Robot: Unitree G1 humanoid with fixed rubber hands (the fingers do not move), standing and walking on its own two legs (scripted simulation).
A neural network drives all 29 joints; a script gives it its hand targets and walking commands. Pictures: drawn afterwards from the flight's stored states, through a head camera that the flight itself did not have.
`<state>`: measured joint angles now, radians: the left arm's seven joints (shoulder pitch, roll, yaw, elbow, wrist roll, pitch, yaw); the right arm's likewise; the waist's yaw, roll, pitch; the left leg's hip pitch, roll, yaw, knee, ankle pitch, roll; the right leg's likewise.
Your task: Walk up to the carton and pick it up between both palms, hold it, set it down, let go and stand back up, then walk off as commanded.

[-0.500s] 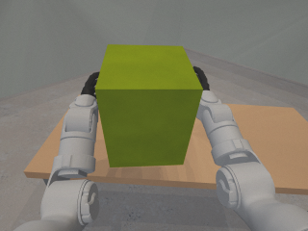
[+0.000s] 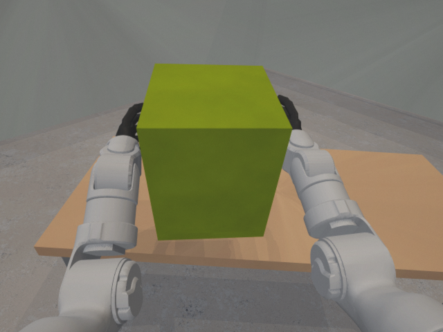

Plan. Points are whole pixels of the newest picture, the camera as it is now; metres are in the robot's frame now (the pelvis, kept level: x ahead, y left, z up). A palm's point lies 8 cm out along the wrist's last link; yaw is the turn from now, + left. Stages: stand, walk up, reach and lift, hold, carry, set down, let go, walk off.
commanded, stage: hold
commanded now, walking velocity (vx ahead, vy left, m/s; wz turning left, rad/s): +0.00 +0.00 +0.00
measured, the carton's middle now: (210, 152) +0.37 +0.02 +0.19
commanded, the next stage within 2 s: none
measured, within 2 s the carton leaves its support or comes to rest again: neither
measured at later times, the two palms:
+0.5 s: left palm (127, 143) +0.36 +0.17 +0.22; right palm (289, 136) +0.38 -0.12 +0.23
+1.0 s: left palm (127, 142) +0.36 +0.17 +0.22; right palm (290, 135) +0.38 -0.12 +0.23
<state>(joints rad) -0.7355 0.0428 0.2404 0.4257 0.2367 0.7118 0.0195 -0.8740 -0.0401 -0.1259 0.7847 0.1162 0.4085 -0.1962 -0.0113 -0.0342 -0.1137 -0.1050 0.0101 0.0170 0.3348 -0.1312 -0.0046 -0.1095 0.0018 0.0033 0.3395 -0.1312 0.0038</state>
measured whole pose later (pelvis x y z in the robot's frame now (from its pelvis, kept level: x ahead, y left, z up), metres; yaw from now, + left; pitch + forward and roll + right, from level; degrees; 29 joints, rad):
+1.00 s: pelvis +0.00 +0.00 +0.00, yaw +0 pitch -6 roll +0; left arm -0.73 0.04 0.24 0.41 0.24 0.72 0.02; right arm -0.87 -0.04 -0.13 0.77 0.12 0.42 -0.20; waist -0.01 -0.03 -0.11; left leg -0.10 0.01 0.02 0.33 -0.13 0.00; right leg -0.11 0.00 0.00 0.34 -0.13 0.00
